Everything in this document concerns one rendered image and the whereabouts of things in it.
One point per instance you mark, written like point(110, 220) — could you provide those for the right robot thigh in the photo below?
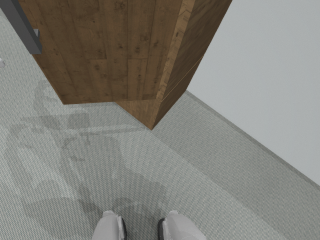
point(179, 227)

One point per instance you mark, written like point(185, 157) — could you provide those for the left robot thigh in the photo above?
point(109, 228)

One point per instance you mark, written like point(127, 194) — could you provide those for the robot thigh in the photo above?
point(109, 228)
point(179, 227)

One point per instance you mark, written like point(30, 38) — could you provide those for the handle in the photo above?
point(17, 18)

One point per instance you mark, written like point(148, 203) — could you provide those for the cupboard door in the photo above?
point(97, 51)

